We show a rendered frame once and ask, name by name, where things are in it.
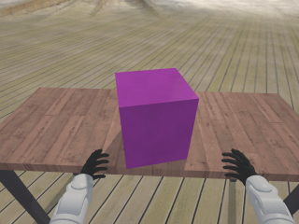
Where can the robot left forearm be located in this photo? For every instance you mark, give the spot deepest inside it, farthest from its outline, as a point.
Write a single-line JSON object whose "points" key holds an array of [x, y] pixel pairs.
{"points": [[73, 206]]}

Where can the robot left hand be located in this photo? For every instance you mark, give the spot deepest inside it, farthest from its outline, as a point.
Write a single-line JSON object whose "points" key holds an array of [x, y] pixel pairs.
{"points": [[89, 167]]}

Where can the carton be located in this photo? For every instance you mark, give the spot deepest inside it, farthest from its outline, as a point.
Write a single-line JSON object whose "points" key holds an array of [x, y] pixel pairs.
{"points": [[157, 112]]}

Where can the robot right hand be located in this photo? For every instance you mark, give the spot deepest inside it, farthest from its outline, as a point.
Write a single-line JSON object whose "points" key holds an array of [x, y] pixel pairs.
{"points": [[243, 166]]}

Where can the robot right forearm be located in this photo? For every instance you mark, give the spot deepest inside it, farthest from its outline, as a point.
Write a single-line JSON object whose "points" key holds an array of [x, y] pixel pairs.
{"points": [[268, 206]]}

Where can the table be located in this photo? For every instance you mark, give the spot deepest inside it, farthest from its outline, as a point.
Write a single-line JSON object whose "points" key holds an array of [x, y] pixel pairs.
{"points": [[58, 129]]}

